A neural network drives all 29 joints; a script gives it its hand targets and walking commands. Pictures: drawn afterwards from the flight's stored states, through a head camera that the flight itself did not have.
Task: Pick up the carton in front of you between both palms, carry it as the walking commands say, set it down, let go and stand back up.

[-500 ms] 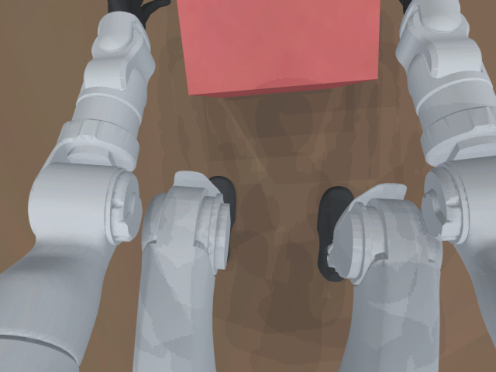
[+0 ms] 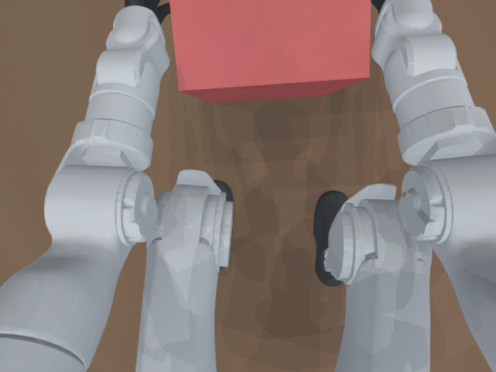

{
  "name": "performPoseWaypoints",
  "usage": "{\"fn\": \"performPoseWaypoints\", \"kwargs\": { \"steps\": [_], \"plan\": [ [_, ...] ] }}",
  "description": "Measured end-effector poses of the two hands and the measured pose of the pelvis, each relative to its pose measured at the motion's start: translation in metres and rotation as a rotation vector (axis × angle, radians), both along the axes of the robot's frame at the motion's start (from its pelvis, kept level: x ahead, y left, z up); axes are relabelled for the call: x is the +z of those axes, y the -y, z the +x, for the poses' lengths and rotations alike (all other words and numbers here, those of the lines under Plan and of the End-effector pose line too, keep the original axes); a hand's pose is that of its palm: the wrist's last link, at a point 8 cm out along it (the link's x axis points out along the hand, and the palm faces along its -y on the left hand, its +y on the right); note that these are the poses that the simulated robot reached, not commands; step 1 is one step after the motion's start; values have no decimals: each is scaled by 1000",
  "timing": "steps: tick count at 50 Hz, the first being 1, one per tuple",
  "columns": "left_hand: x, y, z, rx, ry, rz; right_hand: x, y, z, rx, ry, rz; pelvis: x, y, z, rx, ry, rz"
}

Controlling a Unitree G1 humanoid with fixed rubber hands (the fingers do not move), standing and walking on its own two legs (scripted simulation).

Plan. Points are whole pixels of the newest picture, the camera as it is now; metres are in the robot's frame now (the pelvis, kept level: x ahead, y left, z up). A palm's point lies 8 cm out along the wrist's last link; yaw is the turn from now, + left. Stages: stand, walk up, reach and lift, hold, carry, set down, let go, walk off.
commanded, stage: reach and lift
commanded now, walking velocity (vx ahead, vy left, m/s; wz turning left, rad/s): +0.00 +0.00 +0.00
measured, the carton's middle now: (267, 22) +0.53 +0.04 -0.23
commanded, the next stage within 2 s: none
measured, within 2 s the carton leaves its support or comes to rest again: neither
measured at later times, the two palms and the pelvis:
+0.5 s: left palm out of the picture +0.48 +0.19 +0.04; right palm out of the picture +0.50 -0.11 +0.04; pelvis -0.01 +0.00 +0.11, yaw +0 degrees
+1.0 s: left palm out of the picture +0.45 +0.17 +0.19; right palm out of the picture +0.46 -0.13 +0.19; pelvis +0.04 +0.00 +0.23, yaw +1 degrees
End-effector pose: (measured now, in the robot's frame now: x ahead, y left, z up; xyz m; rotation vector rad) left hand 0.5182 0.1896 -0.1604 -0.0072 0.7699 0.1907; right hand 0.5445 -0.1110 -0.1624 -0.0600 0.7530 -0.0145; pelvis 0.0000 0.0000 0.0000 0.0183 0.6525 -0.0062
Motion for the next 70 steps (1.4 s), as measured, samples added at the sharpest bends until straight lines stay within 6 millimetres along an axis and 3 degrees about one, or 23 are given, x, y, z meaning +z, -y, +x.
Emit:
{"fn": "performPoseWaypoints", "kwargs": {
  "steps": [4, 8, 14, 20, 34, 70],
  "plan": [
    [22, -1, -2, 37, 38, 8, 19, -3, -4, -17, 37, 16, 2, -1, 2, 6, -20, -3],
    [62, 1, -7, 44, 89, -8, 61, -2, -10, -36, 85, 30, 13, -2, 2, 9, -40, -8],
    [126, 4, -23, 51, 90, -28, 127, 2, -27, -64, 83, 43, 46, -3, -2, 10, -67, -11],
    [171, 4, -37, 42, 65, -20, 175, 2, -40, -59, 59, 33, 82, -2, -6, 15, -86, -12],
    [246, 8, -49, 31, 82, -16, 249, 7, -55, -70, 77, 34, 143, -1, 4, 21, -85, -16],
    [474, 23, -103, 2, 77, -29, 479, 22, -121, -118, 72, 40, 344, -1, 81, 25, 298, -15]
  ]
}}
